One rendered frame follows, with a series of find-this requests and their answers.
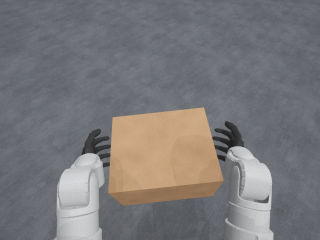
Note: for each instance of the robot left hand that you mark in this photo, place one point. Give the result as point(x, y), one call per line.
point(91, 142)

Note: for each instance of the robot right hand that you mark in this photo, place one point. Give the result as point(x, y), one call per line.
point(234, 136)

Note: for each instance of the right robot forearm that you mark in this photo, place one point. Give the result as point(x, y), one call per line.
point(250, 196)

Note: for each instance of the carton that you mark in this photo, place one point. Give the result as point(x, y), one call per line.
point(163, 156)

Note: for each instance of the left robot forearm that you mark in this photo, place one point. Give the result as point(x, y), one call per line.
point(77, 200)

